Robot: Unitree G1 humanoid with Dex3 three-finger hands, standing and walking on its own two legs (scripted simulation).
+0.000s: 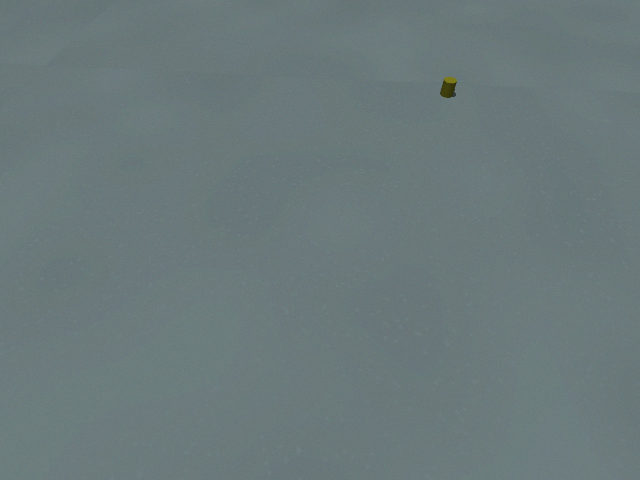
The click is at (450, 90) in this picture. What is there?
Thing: mug
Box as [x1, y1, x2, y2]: [440, 77, 456, 97]
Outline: 445,77 440,94 442,96 449,97 452,95 456,79 452,77
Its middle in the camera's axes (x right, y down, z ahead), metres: +0.80 -0.93 +2.34
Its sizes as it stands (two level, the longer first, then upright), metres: 0.110 0.076 0.092
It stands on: the floor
